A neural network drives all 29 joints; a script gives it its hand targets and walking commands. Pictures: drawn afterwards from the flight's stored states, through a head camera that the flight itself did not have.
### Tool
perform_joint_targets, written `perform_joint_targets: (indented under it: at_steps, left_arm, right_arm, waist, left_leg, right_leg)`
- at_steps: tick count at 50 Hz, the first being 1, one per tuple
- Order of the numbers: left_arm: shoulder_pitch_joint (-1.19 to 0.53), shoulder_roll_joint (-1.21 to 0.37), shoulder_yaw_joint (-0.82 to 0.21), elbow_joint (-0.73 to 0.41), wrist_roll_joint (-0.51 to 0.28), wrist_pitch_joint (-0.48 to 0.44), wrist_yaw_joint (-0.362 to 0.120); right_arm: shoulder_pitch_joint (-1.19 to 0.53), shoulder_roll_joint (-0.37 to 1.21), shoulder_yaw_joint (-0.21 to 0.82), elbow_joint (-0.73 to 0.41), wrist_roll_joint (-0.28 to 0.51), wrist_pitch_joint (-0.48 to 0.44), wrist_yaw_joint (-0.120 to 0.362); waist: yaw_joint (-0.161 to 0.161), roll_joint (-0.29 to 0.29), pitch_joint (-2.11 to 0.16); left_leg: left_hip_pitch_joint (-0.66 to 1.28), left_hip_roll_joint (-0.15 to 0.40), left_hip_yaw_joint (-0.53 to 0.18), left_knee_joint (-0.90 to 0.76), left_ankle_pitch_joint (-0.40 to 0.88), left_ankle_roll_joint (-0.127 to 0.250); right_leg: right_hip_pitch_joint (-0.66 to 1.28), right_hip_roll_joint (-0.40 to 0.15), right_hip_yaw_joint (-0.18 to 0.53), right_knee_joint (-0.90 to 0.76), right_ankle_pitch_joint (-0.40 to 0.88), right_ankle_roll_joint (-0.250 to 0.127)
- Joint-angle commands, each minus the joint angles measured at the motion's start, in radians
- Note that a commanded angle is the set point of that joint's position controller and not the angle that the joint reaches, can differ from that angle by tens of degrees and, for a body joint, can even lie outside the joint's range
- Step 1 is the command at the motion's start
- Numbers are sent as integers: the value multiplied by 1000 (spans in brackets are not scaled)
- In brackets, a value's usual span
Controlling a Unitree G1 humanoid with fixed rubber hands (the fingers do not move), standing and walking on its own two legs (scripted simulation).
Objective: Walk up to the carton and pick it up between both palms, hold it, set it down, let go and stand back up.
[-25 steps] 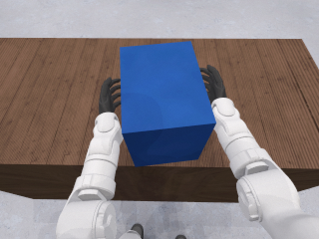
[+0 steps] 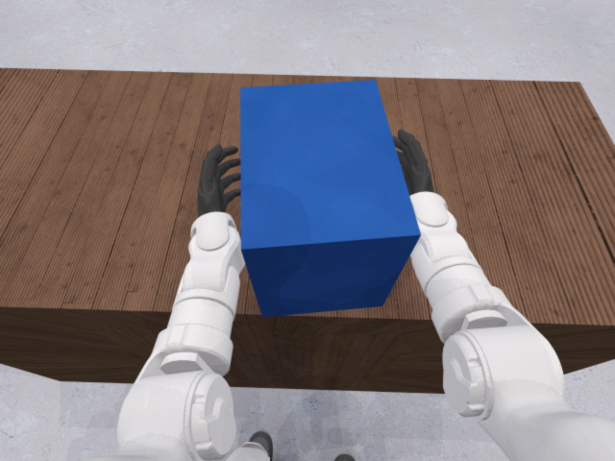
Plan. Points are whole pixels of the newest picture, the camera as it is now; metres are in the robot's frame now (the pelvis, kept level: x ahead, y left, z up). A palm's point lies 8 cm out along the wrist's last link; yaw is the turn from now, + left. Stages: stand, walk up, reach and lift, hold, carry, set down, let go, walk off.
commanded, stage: reach and lift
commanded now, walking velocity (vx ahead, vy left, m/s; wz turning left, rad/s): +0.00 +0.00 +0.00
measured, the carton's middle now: (316, 204) +0.43 +0.05 +0.04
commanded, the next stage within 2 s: none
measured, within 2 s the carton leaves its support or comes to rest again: leaves its support in 1.12 s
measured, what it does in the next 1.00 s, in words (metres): stands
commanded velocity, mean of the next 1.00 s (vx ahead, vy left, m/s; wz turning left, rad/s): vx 0.00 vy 0.00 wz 0.00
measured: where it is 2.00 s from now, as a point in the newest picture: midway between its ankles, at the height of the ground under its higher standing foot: outside the picture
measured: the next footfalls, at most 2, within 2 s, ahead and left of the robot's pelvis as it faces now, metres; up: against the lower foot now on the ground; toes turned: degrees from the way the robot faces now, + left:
none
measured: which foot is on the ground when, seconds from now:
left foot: down 0.00-1.00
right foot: down 0.00-1.00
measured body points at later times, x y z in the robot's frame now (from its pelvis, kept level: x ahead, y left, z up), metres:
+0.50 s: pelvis +0.02 +0.00 +0.01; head +0.09 +0.01 +0.46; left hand +0.40 +0.18 +0.05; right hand +0.46 -0.08 +0.06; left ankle +0.04 +0.16 -0.73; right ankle +0.02 -0.09 -0.73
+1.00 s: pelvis +0.02 +0.00 +0.02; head +0.09 +0.02 +0.46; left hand +0.40 +0.18 +0.05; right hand +0.46 -0.08 +0.06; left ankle +0.04 +0.15 -0.73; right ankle +0.02 -0.08 -0.73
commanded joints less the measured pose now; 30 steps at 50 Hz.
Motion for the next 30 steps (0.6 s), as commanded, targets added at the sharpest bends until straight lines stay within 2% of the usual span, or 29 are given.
perform_joint_targets:
  at_steps: [1, 4, 6, 9, 15, 19, 30]
  left_arm:
    - [-539, -232, -114, -198, 78, -84, -43]
    - [-538, -460, -145, -155, 173, -89, -124]
    - [-490, -514, -158, -127, 215, -89, -155]
    - [-437, -511, -134, -105, 249, -87, -171]
    - [-420, -521, -152, -129, 248, -102, -169]
    - [-415, -524, -170, -127, 244, -112, -167]
    - [-416, -542, -187, -131, 244, -112, -160]
  right_arm:
    - [-560, 232, 28, -231, -100, -106, 56]
    - [-532, 537, 1, -205, -258, -144, 134]
    - [-482, 625, -15, -170, -333, -170, 171]
    - [-430, 634, -46, -130, -389, -200, 195]
    - [-434, 642, -42, -124, -416, -252, 206]
    - [-421, 642, -45, -95, -426, -265, 201]
    - [-437, 643, -46, -87, -424, -287, 189]
  waist:
    - [12, -40, -874]
    - [7, -37, -826]
    - [3, -29, -800]
    - [3, -31, -707]
    - [14, -44, -663]
    - [4, -46, -657]
    - [0, -32, -671]
  left_leg:
    - [365, -74, 113, -7, 323, 20]
    - [395, -82, 131, -49, 330, 26]
    - [411, -80, 143, -70, 356, 27]
    - [401, -76, 158, -105, 352, 36]
    - [410, -68, 177, -134, 368, 37]
    - [427, -65, 177, -141, 374, 35]
    - [448, -60, 177, -144, 404, 37]
  right_leg:
    - [457, -47, -3, -28, 443, 81]
    - [496, -62, -18, -49, 482, 82]
    - [533, -65, -27, -54, 535, 83]
    - [560, -58, -33, -67, 535, 91]
    - [566, -48, -43, -89, 520, 92]
    - [557, -49, -51, -102, 514, 91]
    - [560, -53, -50, -113, 538, 90]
